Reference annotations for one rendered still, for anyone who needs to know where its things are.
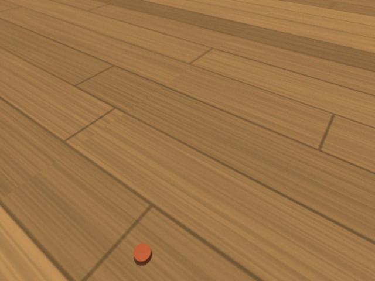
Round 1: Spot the tin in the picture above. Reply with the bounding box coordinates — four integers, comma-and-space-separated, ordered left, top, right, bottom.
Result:
134, 243, 152, 264

